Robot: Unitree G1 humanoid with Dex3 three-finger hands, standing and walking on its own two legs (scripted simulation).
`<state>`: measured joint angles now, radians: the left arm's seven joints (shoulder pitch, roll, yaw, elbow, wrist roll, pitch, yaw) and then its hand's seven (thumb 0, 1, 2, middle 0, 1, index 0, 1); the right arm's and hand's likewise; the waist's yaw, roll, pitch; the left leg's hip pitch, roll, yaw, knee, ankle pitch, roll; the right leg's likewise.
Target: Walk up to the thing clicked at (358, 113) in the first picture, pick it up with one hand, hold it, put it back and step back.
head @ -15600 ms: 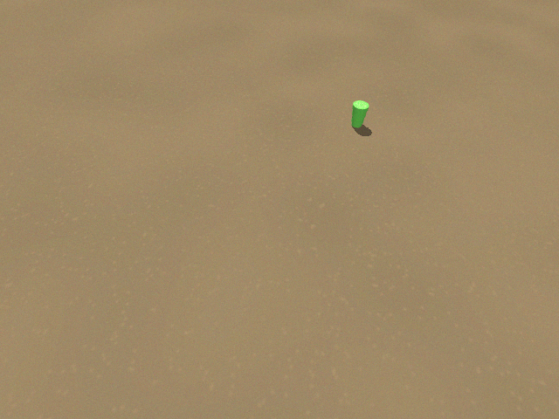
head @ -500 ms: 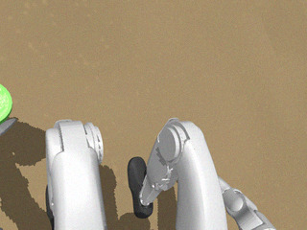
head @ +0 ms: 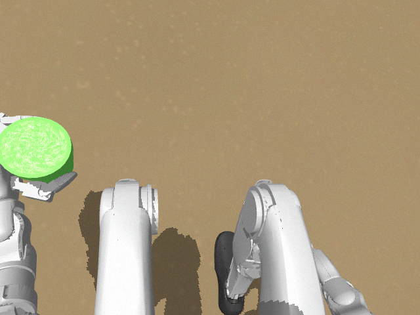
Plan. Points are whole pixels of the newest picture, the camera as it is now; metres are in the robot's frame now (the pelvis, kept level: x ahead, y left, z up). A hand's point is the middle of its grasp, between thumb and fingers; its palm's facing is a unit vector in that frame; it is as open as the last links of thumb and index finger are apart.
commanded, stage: settle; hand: left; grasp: from the side
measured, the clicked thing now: (46, 158) +0.35 +0.30 -0.09
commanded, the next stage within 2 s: lift in 1.00 s
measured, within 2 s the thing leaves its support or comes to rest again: neither
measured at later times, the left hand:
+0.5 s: hand (32, 140) +0.36 +0.29 -0.01, palm faces +0.34 -0.94 -0.06, open 11.1 cm
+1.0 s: hand (25, 130) +0.36 +0.29 +0.02, palm faces +0.35 -0.94 -0.05, open 11.2 cm
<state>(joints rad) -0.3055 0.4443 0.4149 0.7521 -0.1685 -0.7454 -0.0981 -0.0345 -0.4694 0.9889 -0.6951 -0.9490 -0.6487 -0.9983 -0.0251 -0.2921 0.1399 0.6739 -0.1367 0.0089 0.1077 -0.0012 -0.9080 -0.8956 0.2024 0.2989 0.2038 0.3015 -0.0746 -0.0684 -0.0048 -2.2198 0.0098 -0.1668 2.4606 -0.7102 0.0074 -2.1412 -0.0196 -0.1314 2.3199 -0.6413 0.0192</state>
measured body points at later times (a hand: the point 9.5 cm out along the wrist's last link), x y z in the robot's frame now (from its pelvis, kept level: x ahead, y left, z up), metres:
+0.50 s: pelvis +0.01 -0.01 +0.03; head +0.21 +0.06 +0.43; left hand +0.34 +0.34 -0.01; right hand +0.20 -0.26 -0.09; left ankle +0.08 +0.12 -0.29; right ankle +0.12 -0.12 -0.29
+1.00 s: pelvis +0.01 -0.01 +0.06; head +0.20 +0.06 +0.46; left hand +0.34 +0.34 +0.02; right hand +0.19 -0.25 -0.07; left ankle +0.08 +0.12 -0.29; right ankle +0.12 -0.12 -0.29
